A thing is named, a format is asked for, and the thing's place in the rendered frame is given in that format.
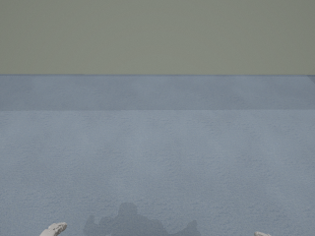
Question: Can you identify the left robot hand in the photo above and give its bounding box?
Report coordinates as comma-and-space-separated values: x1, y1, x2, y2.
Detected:
39, 222, 67, 236

